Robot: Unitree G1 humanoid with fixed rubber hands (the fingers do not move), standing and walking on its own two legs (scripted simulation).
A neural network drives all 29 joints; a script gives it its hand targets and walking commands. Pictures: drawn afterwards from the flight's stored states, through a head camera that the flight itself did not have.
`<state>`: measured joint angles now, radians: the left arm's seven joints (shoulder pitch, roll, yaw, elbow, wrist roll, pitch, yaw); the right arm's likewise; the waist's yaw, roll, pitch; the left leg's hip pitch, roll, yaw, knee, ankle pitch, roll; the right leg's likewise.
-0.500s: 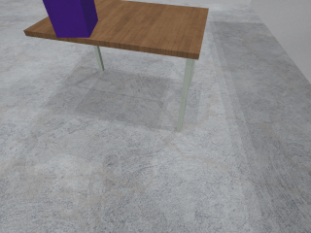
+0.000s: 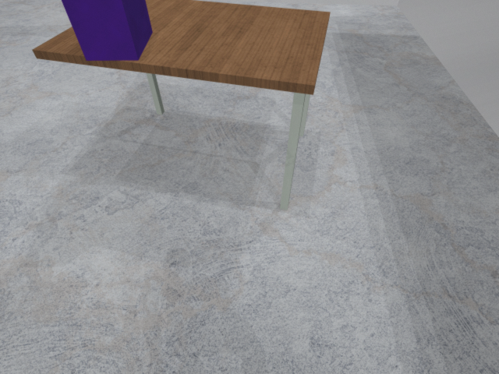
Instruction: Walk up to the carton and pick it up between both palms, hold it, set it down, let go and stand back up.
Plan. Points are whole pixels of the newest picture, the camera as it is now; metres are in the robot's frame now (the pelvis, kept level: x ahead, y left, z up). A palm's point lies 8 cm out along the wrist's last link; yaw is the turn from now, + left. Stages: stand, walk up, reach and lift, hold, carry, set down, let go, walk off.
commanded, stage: stand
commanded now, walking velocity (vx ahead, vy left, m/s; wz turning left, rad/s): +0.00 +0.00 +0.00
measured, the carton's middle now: (110, 8) +1.31 +0.53 +0.09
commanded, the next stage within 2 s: walk up in 0.44 s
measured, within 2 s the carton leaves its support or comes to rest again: neither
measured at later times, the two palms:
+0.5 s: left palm out of the picture -0.02 +0.19 -0.15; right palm out of the picture -0.03 -0.20 -0.15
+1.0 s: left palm out of the picture -0.02 +0.31 -0.15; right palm (358, 358) +0.18 -0.19 -0.15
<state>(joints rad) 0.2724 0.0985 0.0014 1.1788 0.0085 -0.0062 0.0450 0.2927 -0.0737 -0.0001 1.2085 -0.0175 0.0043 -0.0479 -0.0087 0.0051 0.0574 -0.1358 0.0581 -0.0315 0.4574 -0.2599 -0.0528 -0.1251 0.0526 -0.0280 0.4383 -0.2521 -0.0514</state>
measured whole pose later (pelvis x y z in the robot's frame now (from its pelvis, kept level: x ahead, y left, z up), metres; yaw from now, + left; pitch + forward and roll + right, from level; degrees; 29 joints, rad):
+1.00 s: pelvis +0.09 +0.08 -0.03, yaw +3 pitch -4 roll -5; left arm 0.51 0.16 0.08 1.05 0.08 -0.06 0.08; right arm 0.20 -0.27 -0.10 0.91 -0.05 0.04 0.04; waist 0.02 0.10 0.10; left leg -0.51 0.16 -0.05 0.80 -0.30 0.00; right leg 0.00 0.01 -0.05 0.53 -0.46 0.03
